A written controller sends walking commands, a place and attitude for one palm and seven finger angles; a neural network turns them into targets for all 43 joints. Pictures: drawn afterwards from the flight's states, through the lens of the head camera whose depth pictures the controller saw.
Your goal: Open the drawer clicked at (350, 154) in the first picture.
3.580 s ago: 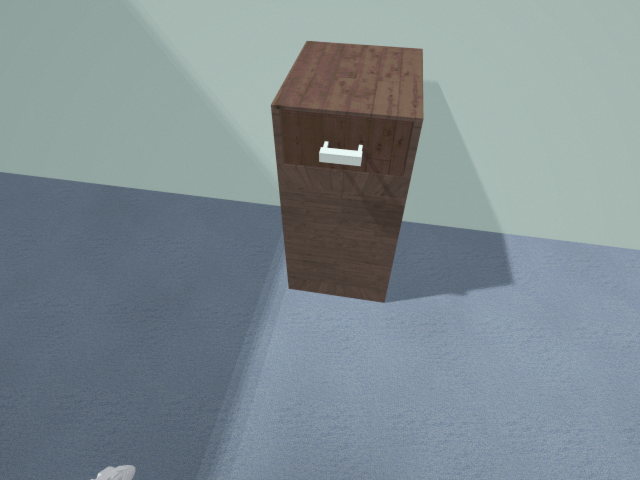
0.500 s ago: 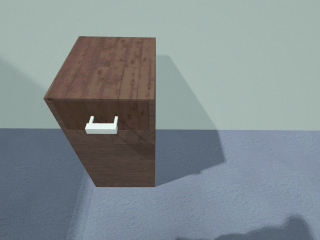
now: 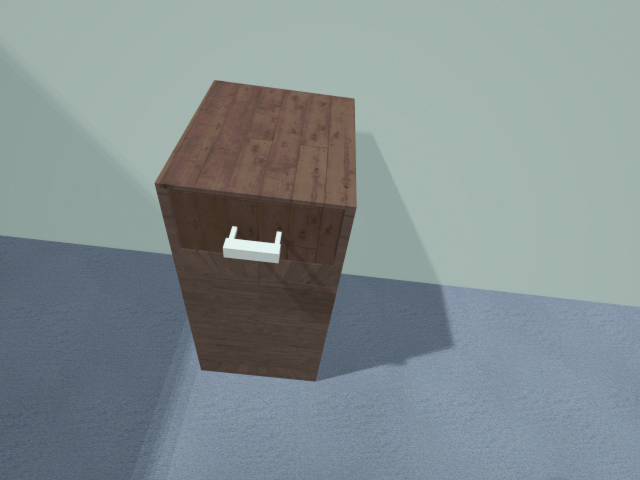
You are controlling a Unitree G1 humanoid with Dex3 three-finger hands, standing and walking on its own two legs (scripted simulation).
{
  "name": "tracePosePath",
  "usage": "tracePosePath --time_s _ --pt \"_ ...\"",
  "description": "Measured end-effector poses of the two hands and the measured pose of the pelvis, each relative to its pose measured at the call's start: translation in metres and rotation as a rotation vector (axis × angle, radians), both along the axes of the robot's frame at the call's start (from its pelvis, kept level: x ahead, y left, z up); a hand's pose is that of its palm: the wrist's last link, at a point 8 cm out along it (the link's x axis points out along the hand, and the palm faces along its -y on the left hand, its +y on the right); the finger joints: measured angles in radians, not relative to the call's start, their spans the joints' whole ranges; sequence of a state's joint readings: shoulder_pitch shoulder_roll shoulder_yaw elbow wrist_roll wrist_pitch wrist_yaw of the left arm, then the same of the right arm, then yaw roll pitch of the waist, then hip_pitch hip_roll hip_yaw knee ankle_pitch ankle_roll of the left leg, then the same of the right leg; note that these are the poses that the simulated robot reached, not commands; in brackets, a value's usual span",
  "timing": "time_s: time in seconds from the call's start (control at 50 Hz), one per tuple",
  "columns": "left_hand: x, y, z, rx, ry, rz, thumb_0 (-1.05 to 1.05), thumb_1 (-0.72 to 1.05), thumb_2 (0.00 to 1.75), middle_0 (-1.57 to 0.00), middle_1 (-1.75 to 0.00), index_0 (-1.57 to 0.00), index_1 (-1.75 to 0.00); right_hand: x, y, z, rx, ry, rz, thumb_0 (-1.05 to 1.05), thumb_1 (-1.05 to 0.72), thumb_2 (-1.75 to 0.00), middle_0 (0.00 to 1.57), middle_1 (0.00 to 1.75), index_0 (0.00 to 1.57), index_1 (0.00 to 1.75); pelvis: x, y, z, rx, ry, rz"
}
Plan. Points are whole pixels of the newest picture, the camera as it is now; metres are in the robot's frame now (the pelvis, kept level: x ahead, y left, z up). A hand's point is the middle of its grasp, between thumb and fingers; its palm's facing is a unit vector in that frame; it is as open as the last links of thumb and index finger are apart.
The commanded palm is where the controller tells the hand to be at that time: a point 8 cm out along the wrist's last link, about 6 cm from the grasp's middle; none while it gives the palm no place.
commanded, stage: come to a stop and stand still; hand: left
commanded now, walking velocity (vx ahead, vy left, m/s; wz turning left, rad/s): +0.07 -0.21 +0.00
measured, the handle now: (254, 242) +0.56 +0.16 -0.09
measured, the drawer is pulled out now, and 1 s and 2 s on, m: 0.00 0.00 0.00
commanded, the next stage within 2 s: look again from close up in 0.86 s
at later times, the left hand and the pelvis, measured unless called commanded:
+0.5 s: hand out of the picture +0.03 +0.11 -0.17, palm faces +0.00 -0.97 -0.23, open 7.2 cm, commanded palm none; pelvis +0.00 -0.07 +0.00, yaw -1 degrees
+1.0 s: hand out of the picture -0.04 +0.05 -0.18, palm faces +0.09 -0.99 -0.13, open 7.4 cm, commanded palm none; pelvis +0.00 -0.08 +0.00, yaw +0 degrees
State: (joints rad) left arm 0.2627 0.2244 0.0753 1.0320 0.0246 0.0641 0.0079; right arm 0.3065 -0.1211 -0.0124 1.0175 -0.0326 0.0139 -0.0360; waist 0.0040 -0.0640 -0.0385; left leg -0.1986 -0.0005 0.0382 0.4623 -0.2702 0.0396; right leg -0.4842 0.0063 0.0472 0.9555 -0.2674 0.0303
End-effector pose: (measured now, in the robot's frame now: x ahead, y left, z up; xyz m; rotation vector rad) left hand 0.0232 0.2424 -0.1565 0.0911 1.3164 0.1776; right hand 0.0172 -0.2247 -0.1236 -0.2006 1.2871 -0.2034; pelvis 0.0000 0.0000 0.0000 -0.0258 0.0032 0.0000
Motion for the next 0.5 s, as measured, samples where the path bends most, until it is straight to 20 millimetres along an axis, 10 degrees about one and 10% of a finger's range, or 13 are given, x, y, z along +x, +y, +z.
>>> tracePosePath --time_s 0.18,0.36,0.5 --pt "-0.055 -0.01 0.005 -0.017 0.223 -0.035 0.0 0.91 0.9 -0.2 -0.3 -0.2 -0.3 -0.047 0.004 0.001 0.004 0.103 -0.092 0.0 -0.91 -0.9 0.21 0.3 0.21 0.3 0.001 -0.005 0.006 0.014 0.026 -0.036" --pt "-0.012 -0.059 0.005 0.01 0.122 -0.091 0.01 0.92 0.9 -0.2 -0.3 -0.2 -0.3 -0.1 -0.026 -0.02 0.07 0.249 -0.158 0.0 -0.91 -0.9 0.21 0.3 0.2 0.3 -0.003 -0.041 -0.004 0.049 0.013 -0.043" --pt "0.005 -0.085 0.016 0.061 0.032 -0.072 0.02 0.95 0.9 -0.2 -0.3 -0.2 -0.3 -0.09 -0.048 -0.033 0.124 0.245 -0.123 0.0 -0.91 -0.9 0.2 0.3 0.2 0.3 0.003 -0.071 -0.003 0.031 -0.011 -0.017"
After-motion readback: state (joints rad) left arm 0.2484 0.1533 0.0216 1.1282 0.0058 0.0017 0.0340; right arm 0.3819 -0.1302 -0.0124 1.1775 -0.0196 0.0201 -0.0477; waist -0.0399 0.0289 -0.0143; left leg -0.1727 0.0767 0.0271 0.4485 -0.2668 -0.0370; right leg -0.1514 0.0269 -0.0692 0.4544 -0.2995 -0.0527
